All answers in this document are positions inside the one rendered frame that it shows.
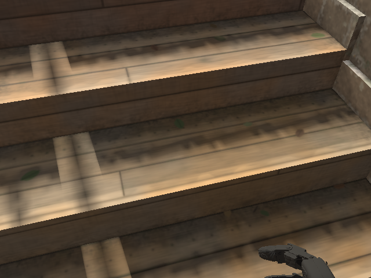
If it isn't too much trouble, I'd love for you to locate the robot right hand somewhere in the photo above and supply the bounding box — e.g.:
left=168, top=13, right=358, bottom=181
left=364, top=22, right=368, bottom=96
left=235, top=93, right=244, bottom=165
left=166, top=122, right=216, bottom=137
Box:
left=258, top=243, right=335, bottom=278

